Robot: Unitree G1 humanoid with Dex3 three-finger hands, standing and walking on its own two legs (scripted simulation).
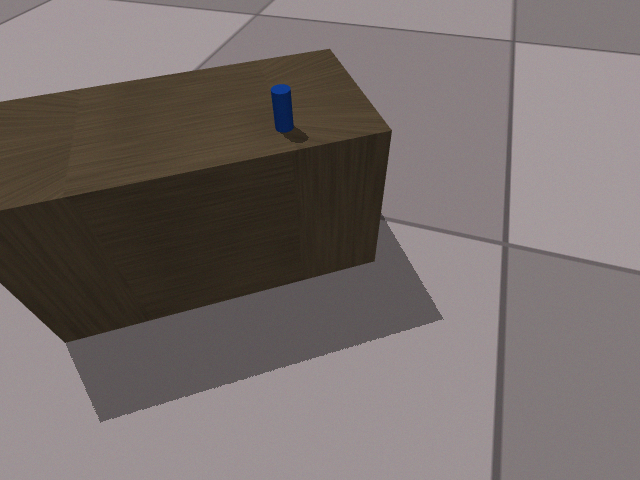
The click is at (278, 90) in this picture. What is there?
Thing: slim round
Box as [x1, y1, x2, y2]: [271, 84, 293, 132]
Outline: 278,84 271,88 275,128 278,131 284,132 292,129 293,127 290,88 287,85
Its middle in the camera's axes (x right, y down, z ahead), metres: -0.10 -0.38 +1.12
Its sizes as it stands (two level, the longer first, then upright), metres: 0.053 0.053 0.118
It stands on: a support 0.60 m high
